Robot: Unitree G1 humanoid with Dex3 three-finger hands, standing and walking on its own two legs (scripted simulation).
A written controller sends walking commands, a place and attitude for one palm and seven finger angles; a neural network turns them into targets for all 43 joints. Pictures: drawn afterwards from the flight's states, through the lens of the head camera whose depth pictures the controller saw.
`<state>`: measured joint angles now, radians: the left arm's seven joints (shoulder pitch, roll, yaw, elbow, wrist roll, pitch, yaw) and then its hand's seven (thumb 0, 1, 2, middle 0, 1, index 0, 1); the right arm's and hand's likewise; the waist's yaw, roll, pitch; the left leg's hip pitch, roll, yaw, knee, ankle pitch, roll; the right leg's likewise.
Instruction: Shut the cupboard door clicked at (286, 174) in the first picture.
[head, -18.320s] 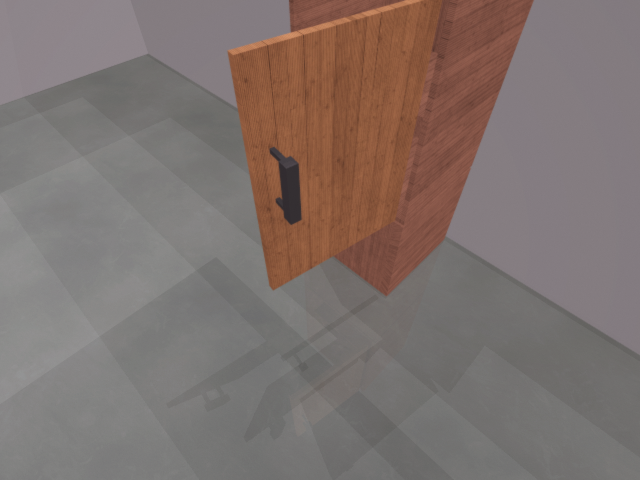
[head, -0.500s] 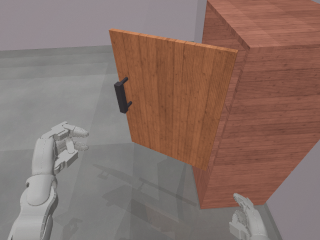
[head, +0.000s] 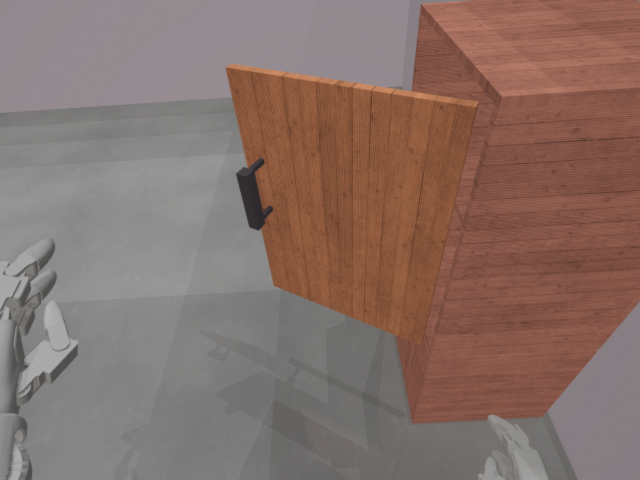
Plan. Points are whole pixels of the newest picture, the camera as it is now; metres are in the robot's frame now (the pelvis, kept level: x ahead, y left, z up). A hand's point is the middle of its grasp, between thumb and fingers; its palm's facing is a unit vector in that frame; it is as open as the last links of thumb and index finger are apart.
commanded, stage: draw the hand back to the body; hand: left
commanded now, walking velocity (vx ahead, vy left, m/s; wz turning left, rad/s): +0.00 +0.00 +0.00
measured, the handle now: (258, 194) +0.64 +0.22 +0.00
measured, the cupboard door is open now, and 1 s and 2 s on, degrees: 60 60 60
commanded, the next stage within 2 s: step back with the hand held close in 0.20 s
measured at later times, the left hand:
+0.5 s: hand (78, 338) +0.20 +0.27 +0.15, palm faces +0.42 -0.78 -0.47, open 7.4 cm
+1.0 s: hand (10, 401) +0.13 +0.30 +0.15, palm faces +0.44 -0.76 -0.47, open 7.4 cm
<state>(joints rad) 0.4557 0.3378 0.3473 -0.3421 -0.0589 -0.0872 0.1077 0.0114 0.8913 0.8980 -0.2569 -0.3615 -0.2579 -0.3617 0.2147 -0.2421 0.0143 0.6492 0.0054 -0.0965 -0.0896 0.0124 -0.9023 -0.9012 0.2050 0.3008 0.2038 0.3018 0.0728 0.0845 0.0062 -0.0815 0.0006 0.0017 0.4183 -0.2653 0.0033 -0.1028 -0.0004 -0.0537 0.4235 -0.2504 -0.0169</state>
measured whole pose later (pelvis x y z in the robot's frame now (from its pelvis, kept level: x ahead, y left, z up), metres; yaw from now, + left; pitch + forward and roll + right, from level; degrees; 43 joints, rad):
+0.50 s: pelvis +0.00 +0.01 +0.00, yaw +0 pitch +0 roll -1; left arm 0.50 0.36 0.37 -0.36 -0.05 -0.16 0.11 0.01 0.89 0.90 -0.21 -0.30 -0.21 -0.30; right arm 0.19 -0.25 -0.01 0.62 0.01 -0.04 -0.08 0.01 -0.90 -0.90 0.21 0.30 0.21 0.30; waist 0.02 0.09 -0.02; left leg -0.22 0.01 0.00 0.50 -0.29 0.01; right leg -0.21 0.01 -0.06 0.44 -0.24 -0.01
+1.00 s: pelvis -0.07 +0.03 -0.02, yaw -1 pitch +0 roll -1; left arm 0.53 0.40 0.43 -0.46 -0.02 -0.19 0.14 0.01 0.89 0.90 -0.21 -0.30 -0.21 -0.30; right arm 0.23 -0.22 0.01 0.54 0.01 -0.01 -0.09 0.01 -0.90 -0.90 0.21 0.30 0.21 0.30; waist 0.00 0.02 -0.02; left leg -0.39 -0.01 0.03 0.64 -0.27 0.05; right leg -0.38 -0.02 -0.03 0.58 -0.20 0.02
